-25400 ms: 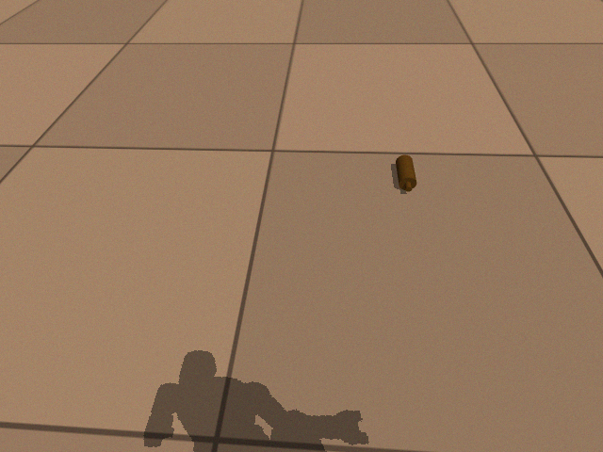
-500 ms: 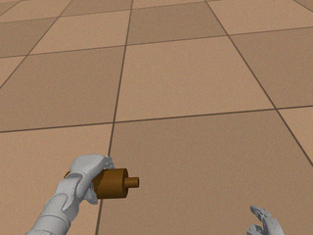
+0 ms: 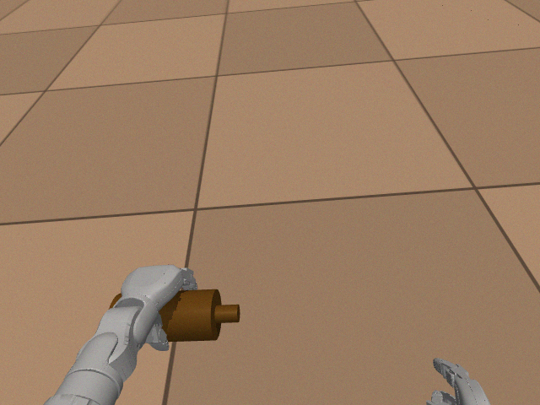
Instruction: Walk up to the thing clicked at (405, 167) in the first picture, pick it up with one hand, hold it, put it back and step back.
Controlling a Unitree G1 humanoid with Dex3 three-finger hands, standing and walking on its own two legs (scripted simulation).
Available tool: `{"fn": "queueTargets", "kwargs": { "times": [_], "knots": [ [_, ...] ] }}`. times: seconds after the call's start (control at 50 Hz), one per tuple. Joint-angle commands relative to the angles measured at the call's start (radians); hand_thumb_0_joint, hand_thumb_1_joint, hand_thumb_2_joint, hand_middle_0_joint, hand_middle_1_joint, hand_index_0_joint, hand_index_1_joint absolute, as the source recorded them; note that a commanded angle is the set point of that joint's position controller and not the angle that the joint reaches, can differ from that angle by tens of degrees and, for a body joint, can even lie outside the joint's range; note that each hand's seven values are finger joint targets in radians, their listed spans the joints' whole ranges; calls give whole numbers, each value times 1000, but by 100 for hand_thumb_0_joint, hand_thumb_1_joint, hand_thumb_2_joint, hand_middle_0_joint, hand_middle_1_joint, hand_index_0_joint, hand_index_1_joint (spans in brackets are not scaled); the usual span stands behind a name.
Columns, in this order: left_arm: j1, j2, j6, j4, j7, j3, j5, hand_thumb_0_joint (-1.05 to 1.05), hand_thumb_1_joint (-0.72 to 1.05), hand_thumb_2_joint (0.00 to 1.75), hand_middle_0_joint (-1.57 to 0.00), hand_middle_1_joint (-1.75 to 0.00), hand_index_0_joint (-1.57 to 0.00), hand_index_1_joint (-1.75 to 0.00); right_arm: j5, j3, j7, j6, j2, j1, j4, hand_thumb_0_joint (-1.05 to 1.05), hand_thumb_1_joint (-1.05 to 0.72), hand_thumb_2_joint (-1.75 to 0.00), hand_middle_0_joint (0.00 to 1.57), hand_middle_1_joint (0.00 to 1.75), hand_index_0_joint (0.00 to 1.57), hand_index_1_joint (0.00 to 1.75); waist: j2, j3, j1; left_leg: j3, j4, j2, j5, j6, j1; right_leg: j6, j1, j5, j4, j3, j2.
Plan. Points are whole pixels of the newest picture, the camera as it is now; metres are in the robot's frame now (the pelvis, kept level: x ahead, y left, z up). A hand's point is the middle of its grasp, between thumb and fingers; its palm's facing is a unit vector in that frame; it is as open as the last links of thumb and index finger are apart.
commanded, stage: crouch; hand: left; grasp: from above
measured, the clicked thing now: (178, 315) +0.29 +0.20 -0.07
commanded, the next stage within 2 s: lower in 1.98 s
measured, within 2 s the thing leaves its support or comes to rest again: neither
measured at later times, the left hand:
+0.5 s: hand (177, 328) +0.30 +0.23 -0.16, palm faces -0.46 +0.03 -0.89, open 10.9 cm
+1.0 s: hand (206, 340) +0.36 +0.24 -0.40, palm faces -0.46 +0.02 -0.89, open 11.0 cm
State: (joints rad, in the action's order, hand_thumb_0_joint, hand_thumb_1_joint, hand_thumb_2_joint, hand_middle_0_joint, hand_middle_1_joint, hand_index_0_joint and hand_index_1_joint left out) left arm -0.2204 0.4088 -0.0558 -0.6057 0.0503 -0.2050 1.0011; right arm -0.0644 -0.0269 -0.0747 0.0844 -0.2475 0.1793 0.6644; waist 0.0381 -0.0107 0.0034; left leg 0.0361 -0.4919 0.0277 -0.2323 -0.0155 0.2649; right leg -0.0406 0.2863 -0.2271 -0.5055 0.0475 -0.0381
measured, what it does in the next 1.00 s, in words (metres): lowers itself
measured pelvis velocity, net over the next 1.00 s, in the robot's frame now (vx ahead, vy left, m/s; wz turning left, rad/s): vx -0.05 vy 0.01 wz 0.01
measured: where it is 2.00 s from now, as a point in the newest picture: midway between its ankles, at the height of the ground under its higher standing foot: outside the picture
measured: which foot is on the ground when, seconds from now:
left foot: down 0.00-1.00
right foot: down 0.00-1.00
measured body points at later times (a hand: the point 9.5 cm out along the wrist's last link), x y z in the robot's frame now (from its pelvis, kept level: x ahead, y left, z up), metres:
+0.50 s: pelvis -0.01 +0.00 -0.05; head +0.07 +0.01 +0.39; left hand +0.32 +0.22 -0.11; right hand +0.10 -0.28 -0.17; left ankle +0.02 +0.13 -0.74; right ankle +0.03 -0.15 -0.74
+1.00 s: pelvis -0.05 +0.01 -0.26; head +0.14 +0.03 +0.15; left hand +0.38 +0.23 -0.35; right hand +0.00 -0.27 -0.38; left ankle +0.02 +0.13 -0.74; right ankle +0.02 -0.15 -0.74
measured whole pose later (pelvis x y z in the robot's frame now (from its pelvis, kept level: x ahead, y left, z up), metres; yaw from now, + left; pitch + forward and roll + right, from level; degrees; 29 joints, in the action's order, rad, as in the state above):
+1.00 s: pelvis -0.05 +0.01 -0.26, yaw +0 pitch +35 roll -3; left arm -0.73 0.48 -0.13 -1.23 -0.37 -0.03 1.22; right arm 0.07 -0.05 0.01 -0.03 -0.23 0.21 0.75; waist 0.04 0.19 -0.17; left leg -0.06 -1.80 0.02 -0.63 -0.01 1.78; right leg -0.06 1.75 -0.62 -1.76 0.03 -0.02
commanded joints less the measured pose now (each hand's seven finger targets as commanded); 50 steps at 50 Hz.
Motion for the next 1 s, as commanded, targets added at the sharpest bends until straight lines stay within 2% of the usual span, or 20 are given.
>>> {"fn": "queueTargets", "kwargs": {
  "times": [0.0, 0.04, 0.08, 0.1, 0.14, 0.22, 0.3, 0.38, 0.42, 0.46, 0.54, 0.58, 0.62, 0.66, 0.68, 0.74, 0.86, 0.92, 0.94, 0.98],
  "knots": [
    [-396, 235, 6, 210, -61, 134, 0, 0, 72, 90, -105, -68, -106, -67, 7, -44, -3, -41, -130, -87, -126, 0, -87, -89, 20, 30, 20, 30, 8, 269, 1, 4, 60, -42, 138, 20, -125, 45, -38, 97, 81, -45, 60],
    [-329, 187, 8, 161, -59, 102, -5, 0, 74, 90, -113, -68, -111, -70, 5, -45, -1, -43, -128, -89, -130, 0, -90, -90, 20, 30, 20, 30, -31, 239, 0, 2, 62, -42, 127, 24, -108, 44, -38, 87, 84, -48, 59],
    [-303, 190, 0, 138, -63, 108, -5, 0, 75, 94, -115, -68, -112, -71, 5, -49, 0, -40, -132, -80, -125, 0, -90, -90, 20, 30, 20, 30, -40, 238, -1, 0, 56, -42, 140, 23, -103, 45, -37, 97, 78, -49, 59],
    [-311, 168, -7, 137, -63, 79, 3, 0, 74, 96, -115, -69, -112, -72, 7, -48, 1, -39, -128, -76, -123, 0, -90, -90, 20, 30, 20, 30, -45, 237, -12, 0, 50, -42, 150, 24, -98, 44, -29, 109, 72, -49, 59],
    [-303, 186, -21, 103, -86, 105, 16, 0, 75, 98, -116, -69, -112, -73, 10, -52, 3, -32, -133, -64, -114, 0, -90, -90, 20, 30, 20, 30, -46, 225, -11, -2, 40, -44, 146, 21, -83, 44, -12, 102, 66, -50, 58],
    [-356, 174, -53, 23, -164, 106, 45, 0, 76, 96, -113, -72, -112, -74, 24, -56, 11, -26, -131, -46, -96, 0, -90, -90, 20, 30, 20, 30, -47, 228, -32, -2, -19, -46, 111, 19, -22, 43, 66, 77, 21, -49, 52],
    [-428, 163, -64, -88, -256, 104, 104, 0, 78, 101, -115, -71, -112, -75, 42, -75, 29, -22, -145, 6, -62, 0, -89, -90, 20, 30, 20, 30, -20, 294, -51, -9, -136, -40, 112, 9, 58, 49, 184, 79, -91, -54, 53],
    [-499, 146, -66, -202, -351, 105, 163, 0, 79, 102, -116, -74, -114, -77, 62, -94, 49, -28, -151, 60, -37, 0, -90, -90, 20, 30, 20, 30, -25, 363, -72, -10, -321, -44, 66, 9, 241, 50, 343, 53, -249, -53, 48],
    [-542, 148, -70, -246, -389, 112, 181, 0, 82, 100, -118, -74, -116, -77, 69, -104, 54, -32, -157, 81, -32, 0, -90, -90, 20, 30, 20, 30, -4, 401, -74, -9, -403, -38, 31, 7, 327, 54, 437, 21, -330, -54, 52],
    [-588, 122, -64, -296, -422, 97, 197, 0, 83, 98, -118, -75, -117, -77, 77, -109, 57, -42, -163, 99, -22, 0, -90, -90, 20, 30, 20, 30, 7, 447, -93, -18, -483, -33, 19, 11, 392, 56, 536, 4, -413, -60, 54],
    [-641, 187, -45, -363, -473, 151, 206, 0, 81, 96, -117, -72, -115, -74, 94, -115, 49, -61, -173, 124, -4, 0, -90, -90, 20, 30, 20, 30, 40, 577, -82, -30, -619, -31, 10, 18, 535, 64, 647, -16, -563, -74, 60],
    [-661, 186, -39, -406, -483, 152, 209, 0, 80, 103, -119, -72, -115, -76, 99, -115, 45, -72, -171, 132, 3, 0, -90, -90, 20, 30, 20, 30, 28, 600, -101, -29, -695, -34, -38, 27, 656, 64, 715, -45, -632, -73, 58],
    [-674, 230, -34, -416, -489, 184, 202, 0, 78, 103, -116, -74, -114, -77, 107, -119, 42, -82, -182, 138, 2, 0, -90, -90, 20, 30, 20, 30, 43, 642, -94, -37, -747, -32, -97, 27, 725, 66, 789, -98, -696, -76, 55],
    [-716, 241, -30, -405, -486, 185, 199, 0, 77, 104, -115, -75, -112, -78, 110, -119, 38, -89, -181, 141, 1, 0, -90, -90, 20, 30, 20, 30, 58, 716, -102, -35, -807, -32, -120, 29, 773, 67, 829, -113, -751, -76, 53],
    [-720, 227, -26, -423, -483, 175, 201, 0, 77, 104, -115, -76, -112, -79, 111, -118, 38, -92, -179, 145, 3, 0, -90, -90, 20, 30, 20, 30, 51, 705, -123, -36, -831, -32, -136, 30, 817, 66, 860, -121, -773, -77, 50],
    [-745, 260, -27, -428, -474, 198, 192, 0, 73, 106, -110, -80, -108, -83, 120, -115, 39, -104, -183, 147, 3, 0, -90, -90, 20, 30, 20, 30, 64, 720, -123, -48, -880, -33, -230, 25, 896, 68, 957, -207, -838, -84, 47],
    [-839, 283, -57, -449, -459, 211, 197, 0, 74, 102, -108, -79, -108, -80, 134, -110, 56, -126, -202, 165, 26, 0, -90, -90, 20, 30, 20, 30, 97, 772, -167, -97, -1008, -28, -269, 20, 980, 72, 1170, -250, -998, -112, 45],
    [-888, 314, -75, -426, -466, 227, 209, 0, 76, 99, -108, -78, -109, -78, 141, -105, 69, -135, -200, 173, 35, 0, -90, -90, 20, 30, 20, 30, 139, 826, -164, -98, -1067, -31, -273, 20, 998, 77, 1237, -262, -1055, -117, 45],
    [-867, 309, -75, -466, -467, 227, 218, 0, 76, 101, -110, -79, -109, -79, 144, -101, 76, -140, -204, 175, 35, 0, -90, -90, 20, 30, 20, 30, 135, 829, -176, -103, -1087, -31, -261, 19, 1013, 75, 1257, -251, -1077, -118, 41],
    [-894, 347, -84, -449, -478, 253, 226, 0, 77, 99, -108, -80, -109, -79, 150, -95, 88, -147, -205, 188, 43, 0, -90, -90, 20, 30, 20, 30, 140, 846, -178, -93, -1138, -35, -239, 24, 1055, 72, 1271, -230, -1108, -119, 39]
  ]
}}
